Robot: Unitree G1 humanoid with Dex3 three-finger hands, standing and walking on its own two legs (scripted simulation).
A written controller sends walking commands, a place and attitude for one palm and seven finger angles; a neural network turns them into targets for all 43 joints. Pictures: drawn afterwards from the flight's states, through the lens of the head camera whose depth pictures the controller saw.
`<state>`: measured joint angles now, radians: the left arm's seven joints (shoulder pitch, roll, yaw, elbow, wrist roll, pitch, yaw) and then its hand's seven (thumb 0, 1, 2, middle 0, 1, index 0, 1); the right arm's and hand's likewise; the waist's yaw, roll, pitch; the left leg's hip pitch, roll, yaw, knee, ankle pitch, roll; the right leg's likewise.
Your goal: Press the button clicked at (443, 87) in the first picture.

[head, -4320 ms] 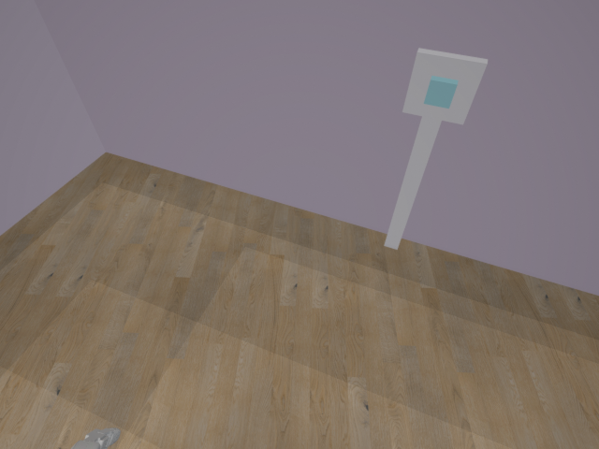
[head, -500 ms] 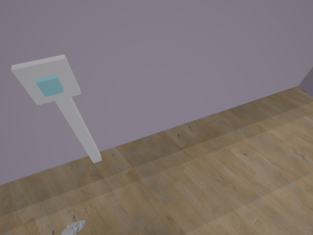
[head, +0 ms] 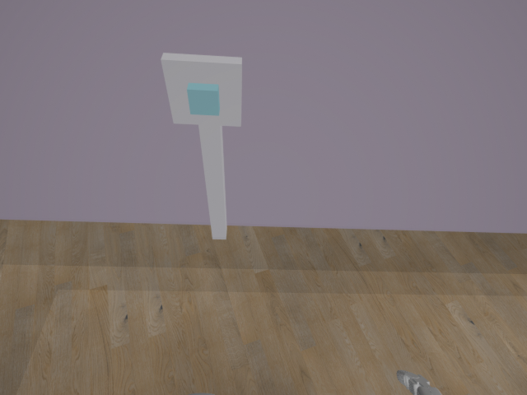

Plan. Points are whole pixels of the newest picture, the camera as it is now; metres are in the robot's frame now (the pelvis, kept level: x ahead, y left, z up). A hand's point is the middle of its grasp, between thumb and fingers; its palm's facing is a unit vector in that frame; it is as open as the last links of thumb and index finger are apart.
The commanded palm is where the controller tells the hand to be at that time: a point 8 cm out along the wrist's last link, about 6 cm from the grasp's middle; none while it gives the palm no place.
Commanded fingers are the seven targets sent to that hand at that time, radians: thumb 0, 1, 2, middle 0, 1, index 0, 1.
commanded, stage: take the last steps up to it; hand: left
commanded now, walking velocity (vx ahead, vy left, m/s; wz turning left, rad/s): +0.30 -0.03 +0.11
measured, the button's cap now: (204, 98) +0.73 +0.22 -0.01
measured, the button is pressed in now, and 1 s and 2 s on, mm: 0 0 0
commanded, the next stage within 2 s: come to a stop and stand still in 0.80 s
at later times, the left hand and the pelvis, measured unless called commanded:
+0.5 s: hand out of the picture +0.04 +0.14 -0.15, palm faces +0.14 -0.97 -0.18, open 7.4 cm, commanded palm none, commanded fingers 0.00 0.90 0.90 -0.20 -0.30 -0.20 -0.30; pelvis +0.07 -0.02 +0.02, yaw +4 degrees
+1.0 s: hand (153, 337) +0.22 +0.22 -0.16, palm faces +0.09 -0.98 -0.18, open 7.4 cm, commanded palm none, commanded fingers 0.00 0.90 0.90 -0.20 -0.30 -0.20 -0.30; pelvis +0.22 +0.04 +0.01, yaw +1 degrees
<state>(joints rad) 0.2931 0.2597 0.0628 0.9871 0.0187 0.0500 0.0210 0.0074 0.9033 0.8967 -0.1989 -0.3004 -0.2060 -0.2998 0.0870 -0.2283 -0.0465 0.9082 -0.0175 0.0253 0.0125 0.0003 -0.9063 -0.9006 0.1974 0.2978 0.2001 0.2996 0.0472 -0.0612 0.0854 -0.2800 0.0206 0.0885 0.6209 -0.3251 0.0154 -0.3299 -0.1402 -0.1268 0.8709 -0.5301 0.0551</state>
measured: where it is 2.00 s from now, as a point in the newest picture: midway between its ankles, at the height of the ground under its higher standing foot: outside the picture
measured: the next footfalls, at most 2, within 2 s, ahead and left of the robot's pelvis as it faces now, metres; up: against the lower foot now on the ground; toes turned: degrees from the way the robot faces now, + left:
right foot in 0.34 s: +0.09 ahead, -0.12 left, +0.00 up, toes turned -3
left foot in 0.78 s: +0.29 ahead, +0.14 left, +0.00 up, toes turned +12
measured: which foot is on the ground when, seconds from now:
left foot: down 0.00-0.34, up 0.36-0.76, down 0.78-1.00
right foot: up 0.00-0.32, down 0.34-0.78, up 0.80-1.00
